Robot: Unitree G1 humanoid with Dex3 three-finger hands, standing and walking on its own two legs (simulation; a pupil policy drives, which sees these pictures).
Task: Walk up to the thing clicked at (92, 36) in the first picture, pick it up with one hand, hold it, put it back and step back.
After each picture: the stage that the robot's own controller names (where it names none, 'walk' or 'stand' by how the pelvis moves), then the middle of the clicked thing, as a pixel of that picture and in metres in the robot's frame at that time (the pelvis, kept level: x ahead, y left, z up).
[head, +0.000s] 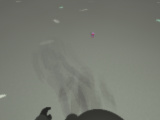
stand; (92, 35) +2.05 -0.05 -0.72
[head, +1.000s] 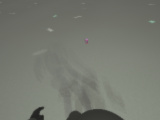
walk; (86, 41) +1.91 +0.20 -0.71
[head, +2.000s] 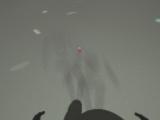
walk; (79, 50) +1.30 +0.32 -0.72
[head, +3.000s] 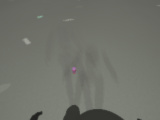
walk; (74, 70) +0.81 +0.29 -0.71
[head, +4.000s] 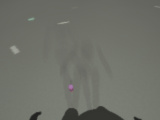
walk; (71, 88) +0.48 +0.23 -0.70
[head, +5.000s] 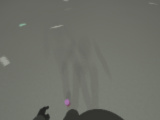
stand; (67, 102) +0.28 +0.27 -0.70
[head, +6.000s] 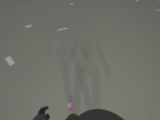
stand; (69, 106) +0.27 +0.22 -0.72
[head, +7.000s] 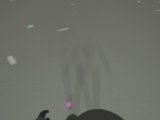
stand; (69, 105) +0.29 +0.24 -0.73
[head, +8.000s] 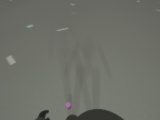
stand; (68, 105) +0.28 +0.25 -0.73
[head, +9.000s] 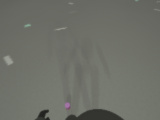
stand; (67, 106) +0.27 +0.25 -0.73
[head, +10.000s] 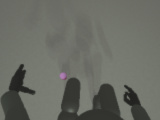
go down; (63, 76) +0.32 +0.25 -0.45
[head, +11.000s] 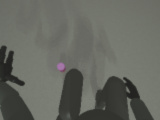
go down; (61, 67) +0.35 +0.27 -0.31
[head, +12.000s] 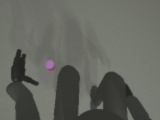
close in; (50, 65) +0.33 +0.29 -0.25
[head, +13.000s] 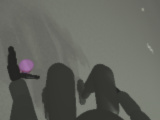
close; (26, 67) +0.33 +0.29 -0.21
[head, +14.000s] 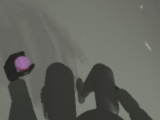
close; (23, 65) +0.33 +0.30 -0.21
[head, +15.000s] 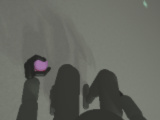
lift; (40, 66) +0.30 +0.29 -0.16
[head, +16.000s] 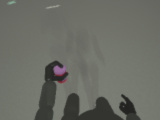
lift; (60, 74) +0.31 +0.20 +0.01
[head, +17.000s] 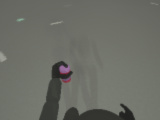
hold; (65, 73) +0.33 +0.18 +0.01
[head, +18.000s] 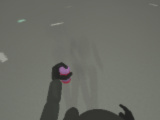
hold; (65, 74) +0.32 +0.18 +0.01
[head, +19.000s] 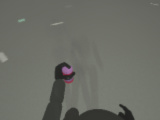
crouch; (68, 74) +0.33 +0.16 +0.01
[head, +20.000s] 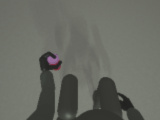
crouch; (54, 62) +0.38 +0.25 -0.09
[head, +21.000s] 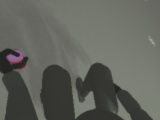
lower; (17, 60) +0.37 +0.32 -0.22
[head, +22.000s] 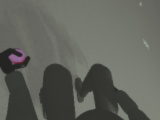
lower; (19, 59) +0.36 +0.32 -0.22
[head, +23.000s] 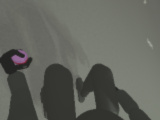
lower; (21, 60) +0.35 +0.31 -0.22
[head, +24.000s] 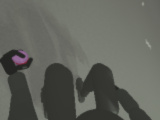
lower; (21, 60) +0.35 +0.31 -0.21
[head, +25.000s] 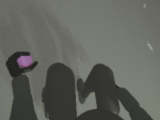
open; (25, 62) +0.34 +0.30 -0.21
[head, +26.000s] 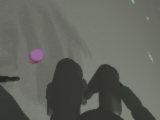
stand; (35, 56) +0.35 +0.28 -0.20
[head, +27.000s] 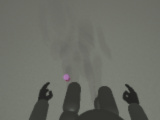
walk; (66, 78) +0.36 +0.25 -0.49
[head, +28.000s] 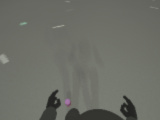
stand; (67, 102) +0.31 +0.23 -0.66
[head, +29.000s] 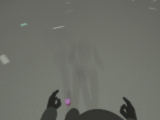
stand; (68, 102) +0.32 +0.23 -0.67
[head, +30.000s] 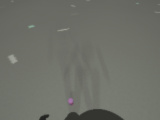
stand; (70, 101) +0.34 +0.22 -0.72
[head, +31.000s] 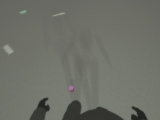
walk; (71, 88) +0.37 +0.23 -0.70
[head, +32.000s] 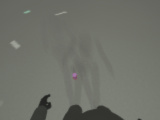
walk; (74, 76) +0.58 +0.22 -0.70
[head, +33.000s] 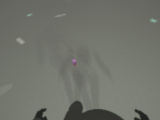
stand; (74, 62) +0.91 +0.32 -0.69
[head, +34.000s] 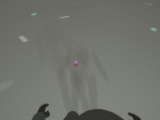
stand; (75, 63) +0.94 +0.25 -0.72
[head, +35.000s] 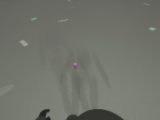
stand; (75, 65) +0.94 +0.26 -0.73
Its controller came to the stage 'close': yes
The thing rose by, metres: 0.71
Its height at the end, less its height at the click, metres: +0.00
